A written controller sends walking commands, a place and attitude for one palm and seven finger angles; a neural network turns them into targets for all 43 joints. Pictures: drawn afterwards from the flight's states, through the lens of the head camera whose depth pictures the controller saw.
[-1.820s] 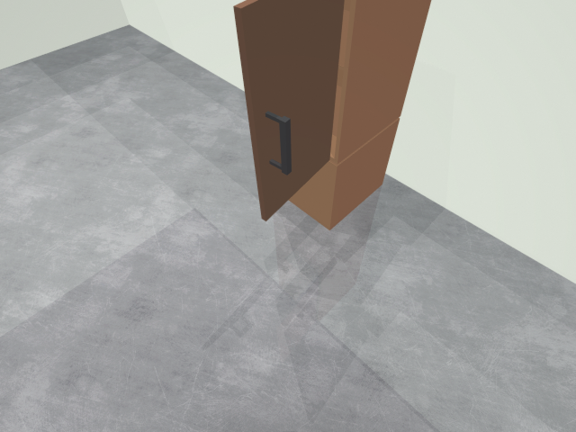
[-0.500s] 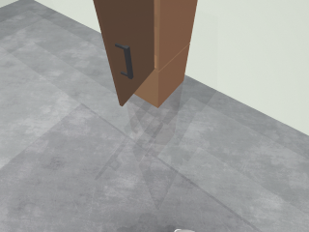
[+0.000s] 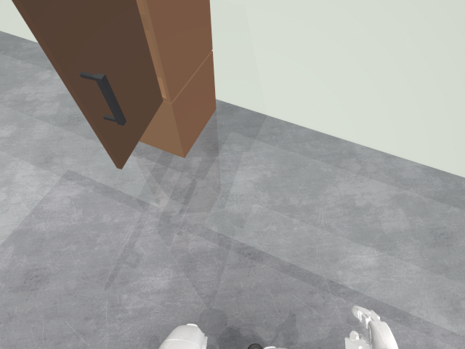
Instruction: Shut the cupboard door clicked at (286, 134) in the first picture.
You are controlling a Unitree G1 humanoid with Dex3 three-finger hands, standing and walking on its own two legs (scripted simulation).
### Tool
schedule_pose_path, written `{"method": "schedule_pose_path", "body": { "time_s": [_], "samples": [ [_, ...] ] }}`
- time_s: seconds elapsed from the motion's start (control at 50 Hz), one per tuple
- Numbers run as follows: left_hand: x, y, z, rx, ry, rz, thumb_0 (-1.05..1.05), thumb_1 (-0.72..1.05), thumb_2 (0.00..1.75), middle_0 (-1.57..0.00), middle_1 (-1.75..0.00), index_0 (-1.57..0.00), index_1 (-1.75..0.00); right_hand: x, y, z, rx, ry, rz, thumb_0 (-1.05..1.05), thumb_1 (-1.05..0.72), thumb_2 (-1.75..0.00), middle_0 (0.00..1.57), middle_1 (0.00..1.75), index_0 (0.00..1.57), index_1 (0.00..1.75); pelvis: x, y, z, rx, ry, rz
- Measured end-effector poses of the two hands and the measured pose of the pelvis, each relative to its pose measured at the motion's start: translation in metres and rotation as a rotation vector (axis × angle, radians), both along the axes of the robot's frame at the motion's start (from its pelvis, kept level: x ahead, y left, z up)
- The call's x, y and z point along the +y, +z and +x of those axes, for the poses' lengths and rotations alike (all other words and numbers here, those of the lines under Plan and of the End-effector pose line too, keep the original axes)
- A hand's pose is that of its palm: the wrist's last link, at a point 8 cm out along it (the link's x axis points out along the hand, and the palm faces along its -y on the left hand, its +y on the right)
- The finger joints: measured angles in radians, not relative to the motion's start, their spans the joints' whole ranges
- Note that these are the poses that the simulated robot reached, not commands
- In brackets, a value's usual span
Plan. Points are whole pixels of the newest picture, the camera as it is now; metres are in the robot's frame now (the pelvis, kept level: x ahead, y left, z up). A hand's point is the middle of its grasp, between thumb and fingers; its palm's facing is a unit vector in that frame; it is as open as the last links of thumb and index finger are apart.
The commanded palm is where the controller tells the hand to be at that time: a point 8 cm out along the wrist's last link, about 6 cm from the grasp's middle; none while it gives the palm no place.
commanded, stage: walk around to get in front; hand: left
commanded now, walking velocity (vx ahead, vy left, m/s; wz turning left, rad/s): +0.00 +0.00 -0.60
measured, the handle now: (104, 99) +0.65 +0.40 -0.06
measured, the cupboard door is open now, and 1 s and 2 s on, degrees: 97 97 97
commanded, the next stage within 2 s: none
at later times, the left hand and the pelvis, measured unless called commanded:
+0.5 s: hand (166, 294) +0.21 +0.16 -0.17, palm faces -0.34 -0.90 -0.28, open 7.4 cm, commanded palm none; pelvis +0.02 -0.01 -0.02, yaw -18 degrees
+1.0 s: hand (198, 272) +0.26 +0.11 -0.18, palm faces -0.54 -0.82 -0.21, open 7.4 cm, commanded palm none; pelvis +0.07 -0.01 +0.00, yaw -35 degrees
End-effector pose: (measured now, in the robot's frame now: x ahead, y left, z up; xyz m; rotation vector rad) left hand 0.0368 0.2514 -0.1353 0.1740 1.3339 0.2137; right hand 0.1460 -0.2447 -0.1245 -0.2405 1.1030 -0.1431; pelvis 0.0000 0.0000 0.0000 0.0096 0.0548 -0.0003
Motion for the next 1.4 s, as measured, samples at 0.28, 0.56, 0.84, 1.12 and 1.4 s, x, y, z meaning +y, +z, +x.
{"method": "schedule_pose_path", "body": {
  "time_s": [0.28,0.56,0.84,1.12,1.4],
  "samples": [
    [0.032,-0.003,0.094,-0.088,-0.183,-0.032,0.01,0.91,0.89,-0.20,-0.30,-0.20,-0.30,0.010,0.016,-0.085,0.106,-0.139,-0.074,0.00,-0.91,-0.90,0.20,0.29,0.21,0.30,0.025,0.005,0.010,0.001,-0.145,-0.063],
    [-0.065,0.007,0.193,-0.176,-0.509,0.023,0.01,0.91,0.89,-0.20,-0.30,-0.20,-0.30,-0.037,-0.030,-0.209,0.300,-0.468,0.016,0.00,-0.91,-0.90,0.20,0.29,0.20,0.30,-0.017,-0.016,0.020,-0.027,-0.349,-0.025],
    [-0.106,0.003,0.206,-0.107,-0.611,-0.047,0.01,0.91,0.89,-0.20,-0.30,-0.21,-0.30,-0.045,-0.005,-0.146,0.072,-0.576,0.023,0.00,-0.91,-0.90,0.20,0.29,0.20,0.30,-0.024,-0.002,0.045,-0.017,-0.515,-0.013],
    [-0.119,-0.001,0.274,-0.072,-0.742,-0.061,0.01,0.91,0.89,-0.20,-0.30,-0.20,-0.30,-0.011,0.011,-0.176,0.146,-0.699,-0.011,0.00,-0.91,-0.90,0.20,0.29,0.21,0.30,-0.021,0.004,0.075,0.021,-0.688,-0.059],
    [-0.233,0.007,0.298,-0.152,-0.990,-0.020,0.01,0.91,0.89,-0.20,-0.30,-0.20,-0.30,-0.027,-0.028,-0.263,0.239,-0.968,0.079,0.00,-0.91,-0.90,0.20,0.29,0.20,0.30,-0.067,-0.012,0.068,-0.020,-0.869,-0.026]
  ]
}}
